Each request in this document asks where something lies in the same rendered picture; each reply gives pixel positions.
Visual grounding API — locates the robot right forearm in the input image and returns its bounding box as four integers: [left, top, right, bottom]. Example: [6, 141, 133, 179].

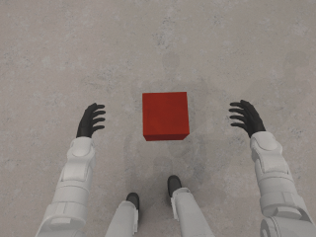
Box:
[250, 131, 316, 228]

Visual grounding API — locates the carton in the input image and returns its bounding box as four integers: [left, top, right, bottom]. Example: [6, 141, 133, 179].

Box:
[142, 92, 190, 141]

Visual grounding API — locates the robot right hand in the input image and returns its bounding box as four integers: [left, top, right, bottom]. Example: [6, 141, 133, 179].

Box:
[228, 100, 266, 138]

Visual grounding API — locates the robot left hand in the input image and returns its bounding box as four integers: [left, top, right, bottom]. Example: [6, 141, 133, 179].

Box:
[76, 103, 106, 138]

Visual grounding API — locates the robot right thigh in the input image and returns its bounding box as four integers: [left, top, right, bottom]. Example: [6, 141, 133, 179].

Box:
[170, 192, 215, 237]

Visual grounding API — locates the robot right upper arm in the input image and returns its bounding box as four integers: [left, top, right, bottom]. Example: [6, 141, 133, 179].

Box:
[260, 216, 316, 237]

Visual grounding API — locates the robot left forearm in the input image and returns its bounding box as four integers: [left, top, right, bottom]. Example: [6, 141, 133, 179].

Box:
[35, 136, 97, 237]

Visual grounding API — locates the left robot shin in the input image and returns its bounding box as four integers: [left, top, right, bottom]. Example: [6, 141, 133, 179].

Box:
[118, 200, 135, 208]

